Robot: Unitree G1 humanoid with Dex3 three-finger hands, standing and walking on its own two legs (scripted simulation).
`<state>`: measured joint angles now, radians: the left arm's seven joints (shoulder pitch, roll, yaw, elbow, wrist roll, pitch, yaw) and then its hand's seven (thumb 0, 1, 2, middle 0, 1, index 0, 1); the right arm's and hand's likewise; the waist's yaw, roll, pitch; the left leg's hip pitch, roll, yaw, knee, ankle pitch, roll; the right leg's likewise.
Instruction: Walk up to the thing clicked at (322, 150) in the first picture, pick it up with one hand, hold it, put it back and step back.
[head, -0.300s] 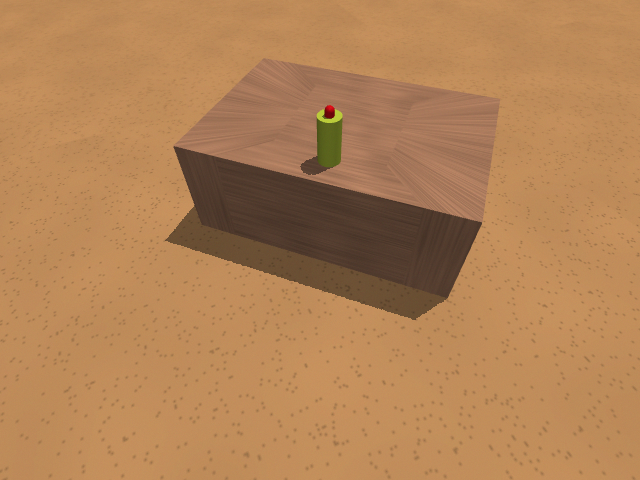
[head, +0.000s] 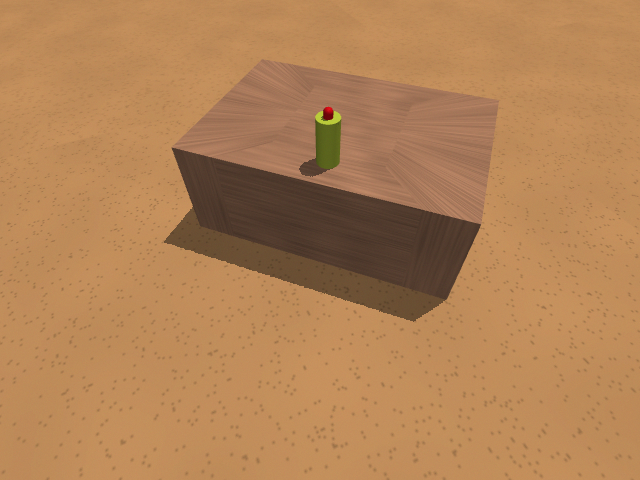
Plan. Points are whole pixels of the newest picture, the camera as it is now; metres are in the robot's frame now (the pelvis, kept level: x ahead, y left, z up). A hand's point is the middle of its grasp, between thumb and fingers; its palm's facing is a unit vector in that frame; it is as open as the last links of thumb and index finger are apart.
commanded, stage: stand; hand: left
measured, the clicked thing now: (328, 136) +1.11 -0.01 -0.26
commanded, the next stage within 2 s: walk up in 0.82 s
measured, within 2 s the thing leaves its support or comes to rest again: neither
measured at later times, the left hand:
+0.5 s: hand out of the picture +0.07 +0.25 -0.16, palm faces -0.02 -0.94 -0.34, open 7.4 cm
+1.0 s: hand out of the picture +0.09 +0.26 -0.15, palm faces -0.13 -0.92 -0.37, open 7.4 cm
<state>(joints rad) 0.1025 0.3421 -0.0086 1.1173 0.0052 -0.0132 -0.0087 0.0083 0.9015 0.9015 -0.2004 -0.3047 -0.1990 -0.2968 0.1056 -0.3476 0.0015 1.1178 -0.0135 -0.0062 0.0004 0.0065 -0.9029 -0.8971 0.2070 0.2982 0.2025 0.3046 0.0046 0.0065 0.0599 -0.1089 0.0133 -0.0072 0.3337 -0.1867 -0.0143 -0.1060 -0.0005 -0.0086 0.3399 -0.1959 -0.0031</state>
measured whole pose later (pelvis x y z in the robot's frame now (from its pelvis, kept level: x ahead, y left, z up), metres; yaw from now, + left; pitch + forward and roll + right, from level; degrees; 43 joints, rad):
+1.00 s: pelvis +0.02 -0.01 -0.01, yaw -6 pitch -2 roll +2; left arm 0.24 0.39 0.05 1.04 0.03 -0.01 -0.05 0.01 0.90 0.90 -0.20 -0.30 -0.20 -0.30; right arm 0.18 -0.38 -0.08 0.98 -0.05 -0.05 0.04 0.01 -0.90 -0.90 0.21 0.30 0.21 0.31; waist -0.01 -0.01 0.05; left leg -0.11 0.02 0.08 0.43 -0.28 0.03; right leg -0.32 -0.02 0.02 0.75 -0.45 -0.02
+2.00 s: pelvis +0.39 -0.03 -0.03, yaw -19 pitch -3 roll +0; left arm 0.32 0.43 0.06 0.83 0.01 -0.10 -0.01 0.01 0.90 0.90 -0.20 -0.30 -0.20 -0.30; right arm 0.36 -0.43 -0.08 0.77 -0.04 0.01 0.08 0.01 -0.90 -0.90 0.21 0.30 0.20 0.30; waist -0.04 0.06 0.09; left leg -0.20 0.05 0.13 0.75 -0.47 0.04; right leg -0.38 -0.02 -0.06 0.64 -0.20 -0.03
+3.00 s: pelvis +0.61 +0.03 -0.02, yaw -24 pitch -2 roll +1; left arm 0.09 0.35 0.00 1.00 -0.01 -0.02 -0.02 0.01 0.90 0.90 -0.20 -0.30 -0.20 -0.30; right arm 0.17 -0.36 0.01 1.01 -0.01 -0.04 0.00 0.01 -0.90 -0.90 0.21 0.30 0.20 0.30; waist 0.00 -0.01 0.09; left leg -0.21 0.04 0.11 0.60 -0.35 0.00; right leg -0.33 -0.02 -0.02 0.61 -0.24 -0.01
